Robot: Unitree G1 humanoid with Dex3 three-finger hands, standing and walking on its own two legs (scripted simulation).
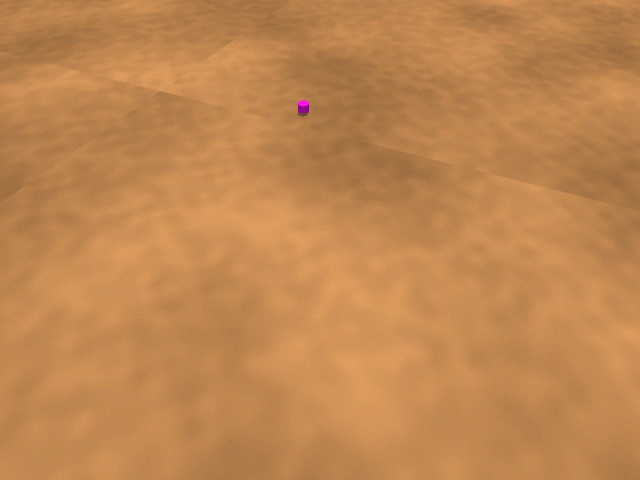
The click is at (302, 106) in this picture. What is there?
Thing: low tin
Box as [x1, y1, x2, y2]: [298, 100, 308, 113]
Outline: 302,100 298,102 298,111 304,113 308,111 308,102
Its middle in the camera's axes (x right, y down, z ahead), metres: -0.11 -0.79 +2.34
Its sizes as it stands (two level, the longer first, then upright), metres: 0.067 0.067 0.050
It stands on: the floor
